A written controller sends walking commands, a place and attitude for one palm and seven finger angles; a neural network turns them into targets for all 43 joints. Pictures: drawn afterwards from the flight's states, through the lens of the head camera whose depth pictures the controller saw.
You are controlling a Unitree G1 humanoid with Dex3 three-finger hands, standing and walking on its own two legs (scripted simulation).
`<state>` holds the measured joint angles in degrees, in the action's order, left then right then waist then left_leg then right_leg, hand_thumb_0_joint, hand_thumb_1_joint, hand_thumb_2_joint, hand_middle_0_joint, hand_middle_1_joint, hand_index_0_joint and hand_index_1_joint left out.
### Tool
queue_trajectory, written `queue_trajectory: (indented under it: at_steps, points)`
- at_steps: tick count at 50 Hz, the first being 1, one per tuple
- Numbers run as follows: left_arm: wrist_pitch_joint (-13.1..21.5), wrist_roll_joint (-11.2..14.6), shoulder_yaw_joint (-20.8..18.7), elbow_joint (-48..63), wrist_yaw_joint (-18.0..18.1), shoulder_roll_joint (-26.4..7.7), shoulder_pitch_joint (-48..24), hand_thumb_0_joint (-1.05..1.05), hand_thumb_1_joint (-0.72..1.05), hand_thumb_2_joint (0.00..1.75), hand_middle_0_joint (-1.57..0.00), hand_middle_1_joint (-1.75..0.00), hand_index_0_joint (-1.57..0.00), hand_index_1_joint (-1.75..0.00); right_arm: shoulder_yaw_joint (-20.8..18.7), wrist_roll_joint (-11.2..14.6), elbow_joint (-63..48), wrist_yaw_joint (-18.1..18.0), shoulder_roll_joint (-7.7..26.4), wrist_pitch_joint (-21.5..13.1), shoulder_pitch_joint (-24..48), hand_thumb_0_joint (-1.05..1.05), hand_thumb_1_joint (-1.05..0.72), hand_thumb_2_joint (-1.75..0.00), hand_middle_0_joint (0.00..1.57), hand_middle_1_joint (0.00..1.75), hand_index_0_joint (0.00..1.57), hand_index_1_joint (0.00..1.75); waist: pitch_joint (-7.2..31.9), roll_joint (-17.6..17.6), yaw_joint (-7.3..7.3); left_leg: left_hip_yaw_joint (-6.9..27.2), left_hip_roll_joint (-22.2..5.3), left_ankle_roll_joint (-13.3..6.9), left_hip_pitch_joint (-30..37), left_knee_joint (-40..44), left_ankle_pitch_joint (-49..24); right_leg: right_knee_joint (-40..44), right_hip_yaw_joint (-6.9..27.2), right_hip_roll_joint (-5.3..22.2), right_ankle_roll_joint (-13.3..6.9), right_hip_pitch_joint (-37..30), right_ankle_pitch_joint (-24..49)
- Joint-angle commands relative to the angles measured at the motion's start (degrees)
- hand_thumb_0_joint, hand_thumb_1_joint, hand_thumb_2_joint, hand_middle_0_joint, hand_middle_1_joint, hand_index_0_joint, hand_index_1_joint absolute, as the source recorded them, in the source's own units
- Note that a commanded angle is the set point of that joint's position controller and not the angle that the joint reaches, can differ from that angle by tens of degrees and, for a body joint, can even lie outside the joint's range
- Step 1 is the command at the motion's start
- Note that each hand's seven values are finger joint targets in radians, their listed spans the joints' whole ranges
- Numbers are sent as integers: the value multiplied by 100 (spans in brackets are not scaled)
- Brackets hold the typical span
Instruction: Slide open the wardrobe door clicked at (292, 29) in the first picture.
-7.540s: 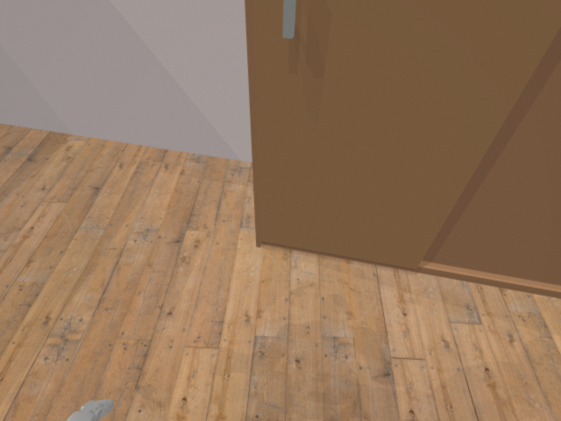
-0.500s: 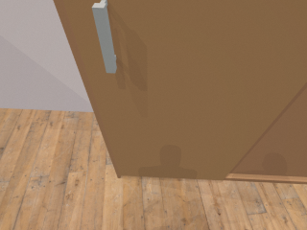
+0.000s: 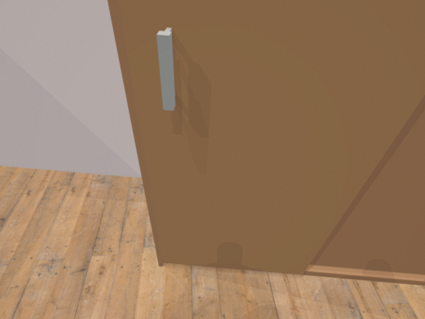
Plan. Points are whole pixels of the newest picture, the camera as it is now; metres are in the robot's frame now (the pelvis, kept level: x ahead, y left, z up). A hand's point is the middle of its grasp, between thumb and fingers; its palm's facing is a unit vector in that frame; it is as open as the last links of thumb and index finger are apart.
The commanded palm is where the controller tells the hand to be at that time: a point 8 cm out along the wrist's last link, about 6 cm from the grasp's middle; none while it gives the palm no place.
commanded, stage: come to a stop and stand still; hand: left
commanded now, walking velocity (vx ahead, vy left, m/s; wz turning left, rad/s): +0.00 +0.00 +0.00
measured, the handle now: (168, 70) +0.54 +0.14 +0.24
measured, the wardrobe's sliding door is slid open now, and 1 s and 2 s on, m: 0.00 0.00 0.00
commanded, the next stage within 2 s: none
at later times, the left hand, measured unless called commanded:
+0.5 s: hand out of the picture -0.07 +0.24 -0.18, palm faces +0.03 -0.98 -0.21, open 7.4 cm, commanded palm none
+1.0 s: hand out of the picture -0.09 +0.28 -0.20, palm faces +0.05 -0.97 -0.22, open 7.4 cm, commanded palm none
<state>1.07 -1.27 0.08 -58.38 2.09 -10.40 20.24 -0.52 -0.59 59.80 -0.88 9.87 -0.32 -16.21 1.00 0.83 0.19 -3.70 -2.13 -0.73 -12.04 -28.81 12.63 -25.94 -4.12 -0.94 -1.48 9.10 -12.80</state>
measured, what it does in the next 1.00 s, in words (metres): shifts its weight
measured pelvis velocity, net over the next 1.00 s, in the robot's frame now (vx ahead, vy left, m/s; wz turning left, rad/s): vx -0.09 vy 0.08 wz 0.03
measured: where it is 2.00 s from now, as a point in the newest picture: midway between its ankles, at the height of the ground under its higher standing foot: outside the picture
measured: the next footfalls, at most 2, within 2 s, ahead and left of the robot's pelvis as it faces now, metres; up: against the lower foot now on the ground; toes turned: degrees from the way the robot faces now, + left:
right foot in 1.24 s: -0.13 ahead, +0.01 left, +0.00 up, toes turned -9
left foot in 1.42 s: -0.11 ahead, +0.26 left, +0.00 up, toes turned -1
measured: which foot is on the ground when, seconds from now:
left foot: down 0.00-1.00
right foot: down 0.00-1.00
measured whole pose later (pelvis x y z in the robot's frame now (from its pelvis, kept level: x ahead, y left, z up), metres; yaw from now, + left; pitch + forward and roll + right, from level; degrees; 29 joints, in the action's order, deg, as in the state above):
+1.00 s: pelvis -0.09 +0.08 -0.02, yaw +2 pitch -4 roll -3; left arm -3.2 -2.3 -3.4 -60.4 1.0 -12.9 18.1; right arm -4.5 -0.7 58.7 -0.6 14.7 1.5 -13.2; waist -3.1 -0.4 -1.1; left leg -4.7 2.5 -1.4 -24.1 -38.6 22.3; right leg -31.3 -0.1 2.2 1.2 18.9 -14.7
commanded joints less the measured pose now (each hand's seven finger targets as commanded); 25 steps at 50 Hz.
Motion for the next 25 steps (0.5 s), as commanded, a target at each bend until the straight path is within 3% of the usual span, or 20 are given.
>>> queue_trajectory:
  at_steps: [1,8,11,14,20,25]
  points:
    - [67,14,-157,293,51,-752,180,0,90,90,-20,-30,-20,-30,-155,-24,-241,-17,690,-45,-211,0,-90,-90,20,30,20,30,-763,-137,-67,509,-300,-74,-320,725,489,986,933,741,-69,714,-805]
    - [5,-28,-184,261,33,-773,281,0,90,90,-20,-30,-20,-30,-196,-41,-224,13,826,-15,-307,0,-90,-90,20,30,20,30,-777,-106,-31,775,-381,-136,-760,1076,1345,932,778,675,-8,667,-1235]
    - [-23,-36,-202,211,21,-761,341,0,90,90,-20,-30,-20,-30,-221,-52,-204,14,900,-12,-307,0,-90,-90,20,30,20,30,-748,-260,-14,916,-419,-158,-935,1258,1711,792,692,631,9,633,-1303]
    - [-25,-41,-190,164,16,-705,394,0,90,90,-20,-30,-20,-30,-233,-45,-187,8,947,-27,-290,0,-90,-90,20,30,20,30,-631,-365,10,1031,-488,-174,-981,1396,1721,587,583,575,16,458,-914]
    - [-91,-75,-199,17,-1,-620,616,0,90,90,-20,-30,-20,-30,-294,-28,-151,-5,1087,1,-136,0,-90,-90,20,30,20,30,-605,-569,98,1299,-669,-197,-1252,1919,2436,98,336,411,72,172,-662]
    - [-114,-87,-216,-73,-8,-597,733,0,90,90,-20,-30,-20,-30,-341,-14,-132,-11,1110,43,15,0,-90,-90,20,30,20,30,-689,-301,122,1154,-613,-157,-1193,1879,2347,106,361,414,54,207,-630]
